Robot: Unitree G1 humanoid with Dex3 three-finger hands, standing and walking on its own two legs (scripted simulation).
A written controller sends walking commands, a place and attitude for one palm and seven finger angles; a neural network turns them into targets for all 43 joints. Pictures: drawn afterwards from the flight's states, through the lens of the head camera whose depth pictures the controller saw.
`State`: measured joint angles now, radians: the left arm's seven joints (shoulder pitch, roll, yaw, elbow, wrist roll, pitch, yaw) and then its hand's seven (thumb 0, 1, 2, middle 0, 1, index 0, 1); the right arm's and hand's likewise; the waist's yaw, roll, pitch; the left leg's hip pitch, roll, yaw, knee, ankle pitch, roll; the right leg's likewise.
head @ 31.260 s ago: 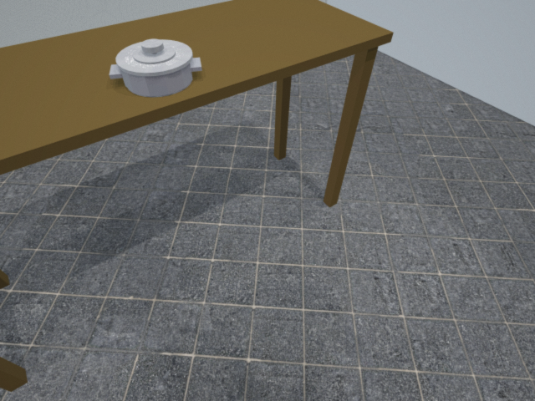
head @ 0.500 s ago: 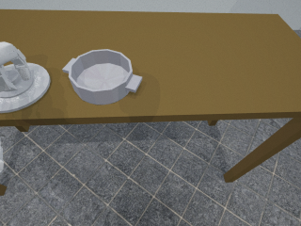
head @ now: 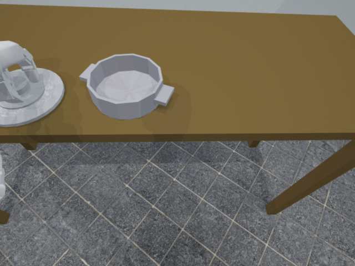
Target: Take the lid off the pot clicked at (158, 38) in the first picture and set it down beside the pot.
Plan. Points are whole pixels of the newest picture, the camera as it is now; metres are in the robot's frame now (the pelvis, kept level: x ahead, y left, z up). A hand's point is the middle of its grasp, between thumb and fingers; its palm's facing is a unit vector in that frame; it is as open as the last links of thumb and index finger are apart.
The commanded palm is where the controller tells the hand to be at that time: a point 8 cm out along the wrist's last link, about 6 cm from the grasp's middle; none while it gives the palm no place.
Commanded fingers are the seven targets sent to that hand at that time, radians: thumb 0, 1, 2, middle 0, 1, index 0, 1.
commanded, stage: open the fingers wide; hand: left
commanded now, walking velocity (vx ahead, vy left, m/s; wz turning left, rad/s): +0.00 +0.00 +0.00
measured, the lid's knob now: (15, 86) +0.48 +0.34 +0.13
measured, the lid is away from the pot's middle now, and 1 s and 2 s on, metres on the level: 0.23 0.23 0.23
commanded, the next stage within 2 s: raise the empty hand in 0.36 s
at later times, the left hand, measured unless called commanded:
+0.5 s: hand (12, 82) +0.47 +0.33 +0.15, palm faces -0.39 -0.11 -0.92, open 11.0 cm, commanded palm +0.48 +0.32 +0.21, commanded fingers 0.00 -0.12 0.86 -0.45 -0.66 -0.45 -0.66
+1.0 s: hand out of the picture +0.46 +0.33 +0.20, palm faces -0.33 -0.09 -0.94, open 11.0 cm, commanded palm +0.48 +0.32 +0.27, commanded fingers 0.00 -0.12 0.86 -0.45 -0.66 -0.45 -0.66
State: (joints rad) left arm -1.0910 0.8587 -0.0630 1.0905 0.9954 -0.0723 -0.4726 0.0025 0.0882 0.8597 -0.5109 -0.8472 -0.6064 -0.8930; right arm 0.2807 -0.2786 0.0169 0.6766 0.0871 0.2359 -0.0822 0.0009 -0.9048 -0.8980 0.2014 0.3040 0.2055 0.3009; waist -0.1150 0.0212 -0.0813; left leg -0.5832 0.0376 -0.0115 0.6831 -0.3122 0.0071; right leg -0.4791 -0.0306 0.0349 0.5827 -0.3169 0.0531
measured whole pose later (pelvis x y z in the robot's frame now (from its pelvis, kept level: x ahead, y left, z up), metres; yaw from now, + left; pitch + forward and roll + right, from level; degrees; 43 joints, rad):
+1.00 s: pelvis +0.00 +0.00 +0.00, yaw +1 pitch +11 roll -2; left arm -1.16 0.86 -0.08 1.04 0.99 -0.02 -0.51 0.00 -0.11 0.86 -0.47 -0.66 -0.47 -0.66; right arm 0.25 -0.28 0.03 0.66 0.09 0.24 -0.06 0.00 -0.91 -0.90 0.20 0.30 0.20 0.30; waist -0.11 0.03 -0.08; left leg -0.54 0.03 -0.02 0.65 -0.30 0.01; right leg -0.43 -0.04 0.03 0.53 -0.30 0.05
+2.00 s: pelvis +0.02 -0.01 +0.01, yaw +1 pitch +10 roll -1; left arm -1.25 0.93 -0.06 1.00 1.03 0.09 -0.56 0.00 -0.11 0.86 -0.47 -0.66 -0.47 -0.67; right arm 0.25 -0.29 0.03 0.65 0.09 0.24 -0.04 0.00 -0.91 -0.90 0.20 0.30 0.20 0.30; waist -0.10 0.04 -0.07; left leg -0.44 0.03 -0.01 0.52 -0.26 0.00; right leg -0.34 -0.04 0.03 0.44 -0.28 0.05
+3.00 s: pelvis +0.02 -0.04 +0.02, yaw +0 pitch -2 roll +0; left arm -0.41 0.49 0.45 0.06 -0.07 -0.06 0.07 0.00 0.34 0.88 -0.35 -0.50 -0.35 -0.50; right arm 0.19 -0.27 0.03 0.68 0.03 -0.03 -0.07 0.01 -0.91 -0.90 0.20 0.30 0.20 0.30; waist 0.04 0.05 0.01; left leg -0.14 0.07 0.00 0.41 -0.24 -0.05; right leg -0.08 -0.01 0.04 0.39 -0.28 0.02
